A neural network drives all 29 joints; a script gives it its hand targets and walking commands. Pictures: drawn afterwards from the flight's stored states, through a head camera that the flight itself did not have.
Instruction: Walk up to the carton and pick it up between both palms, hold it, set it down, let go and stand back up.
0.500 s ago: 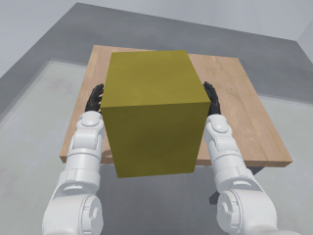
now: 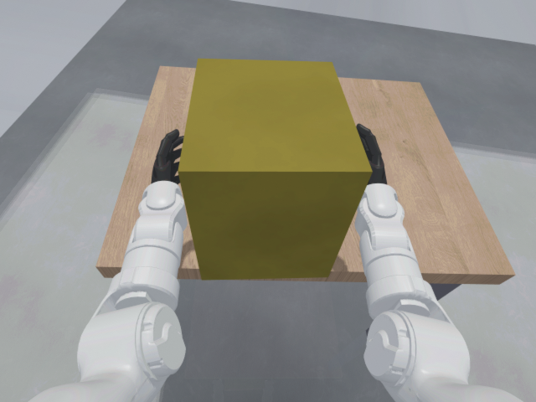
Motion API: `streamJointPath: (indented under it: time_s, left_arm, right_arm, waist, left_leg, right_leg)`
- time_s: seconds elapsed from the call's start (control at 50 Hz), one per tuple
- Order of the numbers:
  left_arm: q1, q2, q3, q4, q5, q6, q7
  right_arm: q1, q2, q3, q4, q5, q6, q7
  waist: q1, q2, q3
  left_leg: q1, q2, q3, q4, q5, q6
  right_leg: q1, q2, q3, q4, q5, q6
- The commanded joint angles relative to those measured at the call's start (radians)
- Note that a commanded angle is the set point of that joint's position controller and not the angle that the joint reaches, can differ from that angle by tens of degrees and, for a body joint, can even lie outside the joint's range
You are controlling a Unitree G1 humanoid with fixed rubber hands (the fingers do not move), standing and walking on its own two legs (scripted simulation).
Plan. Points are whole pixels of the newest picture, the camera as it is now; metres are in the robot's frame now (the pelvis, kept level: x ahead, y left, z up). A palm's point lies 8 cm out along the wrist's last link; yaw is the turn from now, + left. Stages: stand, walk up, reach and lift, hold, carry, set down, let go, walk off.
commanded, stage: set down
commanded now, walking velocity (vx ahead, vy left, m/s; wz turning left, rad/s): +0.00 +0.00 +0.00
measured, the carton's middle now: (265, 172) +0.46 -0.03 +0.06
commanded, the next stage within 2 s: none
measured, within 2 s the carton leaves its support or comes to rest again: rests again in 1.32 s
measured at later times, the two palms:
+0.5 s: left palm (158, 176) +0.46 +0.15 +0.06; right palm (350, 181) +0.43 -0.16 +0.08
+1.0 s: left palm (153, 200) +0.42 +0.15 +0.04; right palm (348, 194) +0.41 -0.15 +0.07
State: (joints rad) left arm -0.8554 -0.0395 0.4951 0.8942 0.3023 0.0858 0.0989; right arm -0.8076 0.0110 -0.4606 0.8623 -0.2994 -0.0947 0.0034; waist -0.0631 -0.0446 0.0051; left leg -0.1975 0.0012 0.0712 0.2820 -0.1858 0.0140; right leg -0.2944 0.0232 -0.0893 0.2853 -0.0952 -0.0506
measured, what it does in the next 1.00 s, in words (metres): stands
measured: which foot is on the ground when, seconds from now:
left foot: down 0.00-1.00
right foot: down 0.00-1.00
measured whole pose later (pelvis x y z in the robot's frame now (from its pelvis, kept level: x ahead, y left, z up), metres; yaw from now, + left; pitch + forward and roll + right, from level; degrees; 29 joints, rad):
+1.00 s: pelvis +0.01 +0.02 +0.00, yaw +0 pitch +11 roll -1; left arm -0.78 -0.03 0.40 1.01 0.30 -0.06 0.14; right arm -0.73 0.03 -0.52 0.91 -0.37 -0.24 0.04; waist -0.04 0.01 -0.07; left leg -0.32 0.00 0.07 0.36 -0.23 0.01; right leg -0.36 0.02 -0.09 0.25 -0.07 -0.02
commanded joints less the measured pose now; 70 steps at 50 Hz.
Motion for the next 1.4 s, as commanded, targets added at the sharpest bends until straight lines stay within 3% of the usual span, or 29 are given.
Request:
streamJointPath:
  time_s: [0.0,0.1,0.14,0.18,0.22,0.26,0.28,0.32,0.34,0.36,0.38,0.4,0.42,0.46,0.48,0.5,0.56,0.64,0.7,0.78,0.86,0.96,1.04,1.16,1.3,1.38]
  left_arm:
    - [-0.689,-0.438,-0.351,-0.094,-0.053,-0.121,-0.102]
    - [-0.471,-0.32,-0.149,0.094,0.033,0.026,-0.168]
    - [-0.436,-0.285,-0.094,0.096,0.053,0.06,-0.188]
    - [-0.446,-0.313,-0.115,0.038,0.045,0.063,-0.195]
    - [-0.513,-0.395,-0.209,-0.071,0.011,0.023,-0.179]
    - [-0.624,-0.49,-0.342,-0.18,-0.035,-0.058,-0.139]
    - [-0.684,-0.54,-0.414,-0.23,-0.064,-0.101,-0.112]
    - [-0.657,-0.606,-0.492,-0.245,-0.09,-0.153,-0.068]
    - [-0.629,-0.64,-0.517,-0.204,-0.11,-0.155,-0.055]
    - [-0.597,-0.648,-0.533,-0.168,-0.126,-0.146,-0.046]
    - [-0.588,-0.64,-0.545,-0.137,-0.133,-0.141,-0.045]
    - [-0.595,-0.621,-0.536,-0.119,-0.123,-0.142,-0.05]
    - [-0.584,-0.598,-0.512,-0.1,-0.099,-0.147,-0.058]
    - [-0.545,-0.549,-0.435,-0.015,-0.057,-0.141,-0.082]
    - [-0.532,-0.536,-0.397,0.006,-0.033,-0.131,-0.093]
    - [-0.505,-0.528,-0.372,0.012,-0.013,-0.12,-0.103]
    - [-0.442,-0.478,-0.315,0.062,0.009,-0.104,-0.125]
    - [-0.454,-0.467,-0.289,0.06,0.006,-0.133,-0.139]
    - [-0.541,-0.496,-0.335,0.014,-0.025,-0.202,-0.126]
    - [-0.646,-0.512,-0.367,-0.022,-0.028,-0.26,-0.109]
    - [-0.653,-0.469,-0.334,0.01,-0.007,-0.248,-0.106]
    - [-0.643,-0.36,-0.272,0.024,0.016,-0.218,-0.092]
    - [-0.677,-0.338,-0.271,-0.037,0.019,-0.217,-0.073]
    - [-0.631,-0.25,-0.229,-0.039,0.023,-0.237,-0.046]
    - [-0.564,-0.178,-0.18,0.018,0.018,-0.259,-0.044]
    - [-0.526,-0.152,-0.167,0.04,0.021,-0.274,-0.046]
  right_arm:
    - [-0.546,0.538,0.155,0.013,-0.055,-0.066,0.123]
    - [-0.514,0.404,0.158,0.079,-0.024,0.051,0.122]
    - [-0.514,0.385,0.172,0.072,-0.025,0.084,0.121]
    - [-0.517,0.396,0.194,0.045,-0.024,0.084,0.123]
    - [-0.538,0.433,0.197,-0.02,-0.029,0.038,0.131]
    - [-0.583,0.473,0.201,-0.053,-0.04,-0.05,0.141]
    - [-0.6,0.496,0.199,-0.037,-0.055,-0.093,0.147]
    - [-0.583,0.53,0.171,0.051,-0.094,-0.165,0.15]
    - [-0.552,0.538,0.131,0.099,-0.103,-0.191,0.154]
    - [-0.529,0.531,0.1,0.11,-0.11,-0.207,0.157]
    - [-0.524,0.524,0.09,0.095,-0.101,-0.217,0.155]
    - [-0.509,0.503,0.094,0.105,-0.096,-0.216,0.15]
    - [-0.492,0.497,0.118,0.113,-0.084,-0.212,0.146]
    - [-0.485,0.492,0.154,0.123,-0.089,-0.195,0.136]
    - [-0.491,0.469,0.153,0.131,-0.09,-0.181,0.134]
    - [-0.494,0.458,0.157,0.139,-0.08,-0.169,0.134]
    - [-0.493,0.427,0.19,0.117,-0.074,-0.146,0.132]
    - [-0.522,0.425,0.213,0.067,-0.089,-0.146,0.139]
    - [-0.576,0.437,0.2,0.033,-0.112,-0.188,0.146]
    - [-0.524,0.473,0.128,0.116,-0.149,-0.198,0.14]
    - [-0.485,0.434,0.064,0.166,-0.153,-0.172,0.144]
    - [-0.462,0.345,0.029,0.188,-0.135,-0.137,0.142]
    - [-0.463,0.316,-0.012,0.174,-0.142,-0.129,0.13]
    - [-0.48,0.235,-0.024,0.105,-0.14,-0.148,0.098]
    - [-0.487,0.201,0.032,0.072,-0.115,-0.157,0.061]
    - [-0.469,0.176,0.048,0.085,-0.103,-0.164,0.047]
  waist:
    - [0.004,0.121,-0.808]
    - [-0.004,-0.023,-0.285]
    - [0.004,-0.078,-0.219]
    - [-0.002,-0.084,-0.286]
    - [-0.014,-0.023,-0.495]
    - [-0.019,0.072,-0.812]
    - [-0.015,0.14,-0.952]
    - [0.016,0.252,-1.083]
    - [0.047,0.283,-1.07]
    - [0.066,0.28,-1.063]
    - [0.049,0.25,-1.057]
    - [0.031,0.23,-0.995]
    - [0.023,0.201,-0.923]
    - [0.006,0.117,-0.742]
    - [-0.012,0.103,-0.666]
    - [-0.009,0.092,-0.633]
    - [0.015,0.03,-0.555]
    - [0.03,-0.044,-0.611]
    - [0.026,-0.036,-0.78]
    - [-0.002,0.025,-0.854]
    - [-0.012,0.083,-0.755]
    - [-0.001,0.118,-0.639]
    - [-0.019,0.13,-0.645]
    - [-0.003,0.094,-0.687]
    - [0.012,0.006,-0.671]
    - [0.012,-0.008,-0.681]
  left_leg:
    - [-0.142,-0.014,0.031,0.028,0.233,-0.064]
    - [-0.157,-0.005,0.009,-0.066,0.065,-0.011]
    - [-0.162,-0.009,0.011,-0.085,0.039,0.007]
    - [-0.128,-0.009,0.007,-0.068,0.102,0.002]
    - [-0.075,-0.004,0.001,-0.019,0.234,-0.033]
    - [0.031,0.008,-0.01,0.072,0.468,-0.08]
    - [0.117,0.021,-0.025,0.121,0.611,-0.103]
    - [0.37,0.066,-0.067,0.228,0.926,-0.126]
    - [0.433,0.087,-0.066,0.285,1.057,-0.144]
    - [0.415,0.105,-0.058,0.309,1.115,-0.157]
    - [0.358,0.102,-0.044,0.319,1.101,-0.167]
    - [0.296,0.095,-0.035,0.307,1.065,-0.17]
    - [0.22,0.077,-0.024,0.288,0.99,-0.16]
    - [-0.002,0.037,-0.005,0.193,0.71,-0.121]
    - [-0.04,0.032,-0.008,0.136,0.586,-0.102]
    - [0.006,0.04,-0.01,0.116,0.561,-0.096]
    - [0.016,0.037,-0.001,0.083,0.472,-0.074]
    - [-0.068,0.024,0.005,0.052,0.396,-0.053]
    - [-0.121,0.023,0.008,0.058,0.385,-0.057]
    - [-0.131,0.028,0.017,0.054,0.321,-0.067]
    - [-0.106,0.03,0.022,0.034,0.262,-0.075]
    - [-0.078,0.031,0.029,0.022,0.211,-0.078]
    - [-0.019,0.035,0.022,0.036,0.238,-0.084]
    - [-0.014,0.034,0.015,0.077,0.335,-0.078]
    - [-0.133,0.022,0.018,0.079,0.344,-0.051]
    - [-0.175,0.019,0.015,0.081,0.357,-0.047]
  right_leg:
    - [0.605,-0.047,0.027,0.147,0.634,0.091]
    - [0.642,-0.059,0.025,0.122,0.557,0.126]
    - [0.653,-0.061,0.03,0.127,0.562,0.137]
    - [0.646,-0.049,0.024,0.14,0.618,0.135]
    - [0.604,-0.031,0.005,0.162,0.674,0.121]
    - [0.509,-0.012,-0.012,0.18,0.732,0.094]
    - [0.39,-0.004,-0.024,0.178,0.701,0.078]
    - [-0.014,0.015,-0.059,0.122,0.506,0.042]
    - [-0.197,0.009,-0.046,0.021,0.418,-0.018]
    - [-0.233,0.005,-0.026,-0.074,0.376,-0.077]
    - [-0.153,0.007,-0.015,-0.09,0.442,-0.095]
    - [-0.035,0.008,-0.014,-0.061,0.513,-0.087]
    - [0.086,0.003,-0.011,-0.014,0.594,-0.062]
    - [0.343,-0.031,0.0,0.08,0.722,0.01]
    - [0.399,-0.032,-0.013,0.126,0.701,0.053]
    - [0.393,-0.018,-0.025,0.138,0.656,0.074]
    - [0.413,-0.014,-0.025,0.123,0.621,0.083]
    - [0.507,-0.021,-0.01,0.152,0.714,0.096]
    - [0.509,-0.018,-0.016,0.172,0.734,0.092]
    - [0.447,-0.019,-0.024,0.145,0.597,0.073]
    - [0.382,-0.023,-0.03,0.101,0.437,0.057]
    - [0.333,-0.026,-0.027,0.08,0.316,0.053]
    - [0.261,-0.026,-0.034,0.062,0.253,0.053]
    - [0.253,-0.021,-0.023,0.073,0.311,0.059]
    - [0.396,-0.03,0.014,0.124,0.507,0.086]
    - [0.454,-0.034,0.029,0.156,0.605,0.095]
